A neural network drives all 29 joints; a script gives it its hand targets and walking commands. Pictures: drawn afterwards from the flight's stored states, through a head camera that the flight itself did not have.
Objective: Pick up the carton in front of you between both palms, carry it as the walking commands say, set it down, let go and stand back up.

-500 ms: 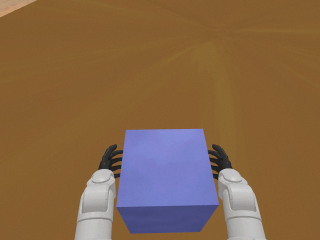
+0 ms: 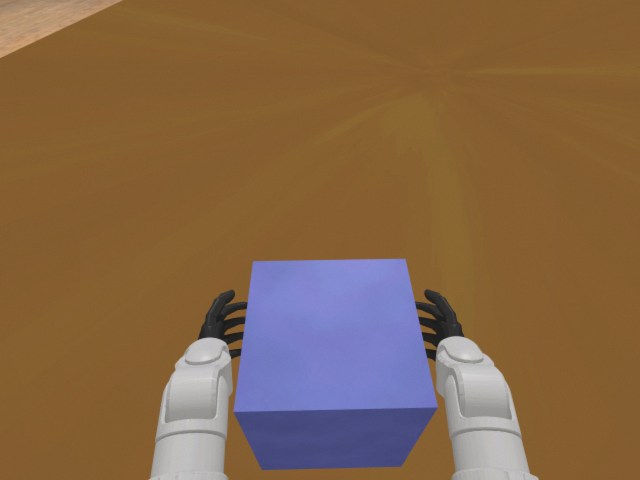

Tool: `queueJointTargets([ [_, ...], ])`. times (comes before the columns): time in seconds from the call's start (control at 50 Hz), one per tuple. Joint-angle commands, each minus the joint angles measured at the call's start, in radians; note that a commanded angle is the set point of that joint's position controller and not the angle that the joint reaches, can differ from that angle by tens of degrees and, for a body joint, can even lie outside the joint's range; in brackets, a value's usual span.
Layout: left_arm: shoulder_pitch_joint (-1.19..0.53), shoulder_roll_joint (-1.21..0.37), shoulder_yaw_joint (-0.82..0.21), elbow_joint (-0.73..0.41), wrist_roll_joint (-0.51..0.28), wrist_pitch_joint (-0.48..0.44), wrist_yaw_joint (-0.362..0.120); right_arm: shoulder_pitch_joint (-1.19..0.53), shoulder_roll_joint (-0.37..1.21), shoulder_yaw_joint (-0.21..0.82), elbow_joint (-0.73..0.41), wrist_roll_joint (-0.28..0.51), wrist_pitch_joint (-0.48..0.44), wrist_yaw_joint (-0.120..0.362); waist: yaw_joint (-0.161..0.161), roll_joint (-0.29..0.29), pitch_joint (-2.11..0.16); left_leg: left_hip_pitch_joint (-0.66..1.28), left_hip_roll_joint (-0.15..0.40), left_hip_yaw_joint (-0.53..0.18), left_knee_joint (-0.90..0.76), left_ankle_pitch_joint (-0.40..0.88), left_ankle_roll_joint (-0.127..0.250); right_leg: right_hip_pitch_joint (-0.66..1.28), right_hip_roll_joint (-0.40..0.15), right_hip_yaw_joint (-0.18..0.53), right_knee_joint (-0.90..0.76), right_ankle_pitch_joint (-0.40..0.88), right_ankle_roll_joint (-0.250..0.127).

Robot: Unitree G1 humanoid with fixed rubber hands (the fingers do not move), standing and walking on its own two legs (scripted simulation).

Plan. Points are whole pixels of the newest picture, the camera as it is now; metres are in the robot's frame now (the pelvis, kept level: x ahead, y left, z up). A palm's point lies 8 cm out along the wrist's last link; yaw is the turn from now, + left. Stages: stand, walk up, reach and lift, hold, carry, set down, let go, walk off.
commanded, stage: carry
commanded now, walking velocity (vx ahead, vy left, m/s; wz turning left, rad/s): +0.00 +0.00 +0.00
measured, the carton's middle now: (330, 368) +0.31 +0.00 -0.04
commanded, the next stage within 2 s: hold in 1.04 s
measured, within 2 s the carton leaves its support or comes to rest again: neither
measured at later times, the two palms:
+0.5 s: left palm (211, 370) +0.26 +0.15 +0.05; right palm (459, 369) +0.26 -0.15 +0.05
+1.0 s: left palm (209, 381) +0.25 +0.15 +0.05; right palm (463, 380) +0.24 -0.15 +0.05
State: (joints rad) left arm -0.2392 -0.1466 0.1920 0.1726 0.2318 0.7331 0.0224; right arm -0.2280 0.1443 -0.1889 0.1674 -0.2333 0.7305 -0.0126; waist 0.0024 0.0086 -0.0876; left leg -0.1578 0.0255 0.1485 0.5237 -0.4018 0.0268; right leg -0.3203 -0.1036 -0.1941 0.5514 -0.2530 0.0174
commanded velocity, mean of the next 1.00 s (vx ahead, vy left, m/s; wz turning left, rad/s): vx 0.00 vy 0.00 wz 0.00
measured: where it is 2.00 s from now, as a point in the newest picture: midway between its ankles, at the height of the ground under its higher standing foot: outside the picture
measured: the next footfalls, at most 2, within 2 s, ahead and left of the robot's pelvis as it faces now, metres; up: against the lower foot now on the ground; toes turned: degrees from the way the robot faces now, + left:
none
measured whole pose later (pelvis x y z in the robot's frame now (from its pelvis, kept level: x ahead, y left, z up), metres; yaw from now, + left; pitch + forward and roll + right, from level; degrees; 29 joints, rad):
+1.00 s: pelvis -0.05 +0.00 +0.00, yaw +0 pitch +1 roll +0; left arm -0.25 -0.15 0.21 0.20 0.25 0.74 0.01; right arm -0.25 0.15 -0.20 0.19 -0.25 0.74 -0.01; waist 0.00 0.00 -0.09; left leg -0.22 0.02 0.16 0.53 -0.33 0.04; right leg -0.36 -0.10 -0.19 0.50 -0.15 0.00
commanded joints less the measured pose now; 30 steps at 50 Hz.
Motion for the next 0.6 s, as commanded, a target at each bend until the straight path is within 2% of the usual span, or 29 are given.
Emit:
queueJointTargets([
  [0.0, -0.449, -0.855, -0.557, -0.054, -0.231, -0.03, -0.215, -0.472, 0.856, 0.56, -0.065, 0.231, -0.032, 0.205, -0.002, 0.001, -0.266, 0.018, 0.134, -0.076, -0.054, 0.568, -0.011, 0.177, -0.08, 0.07, -0.009, 0.406, -0.018],
  [0.28, -0.47, -0.863, -0.543, -0.033, -0.224, -0.027, -0.221, -0.486, 0.865, 0.539, -0.037, 0.22, -0.027, 0.209, -0.001, -0.004, -0.238, -0.03, 0.129, -0.088, -0.094, 0.373, -0.001, 0.159, -0.083, 0.089, -0.058, 0.304, -0.024],
  [0.58, -0.48, -0.871, -0.536, -0.023, -0.222, -0.027, -0.225, -0.498, 0.875, 0.537, -0.029, 0.22, -0.025, 0.212, -0.002, -0.006, -0.237, -0.062, 0.129, -0.098, -0.11, 0.293, 0.006, 0.148, -0.082, 0.098, -0.082, 0.251, -0.025],
])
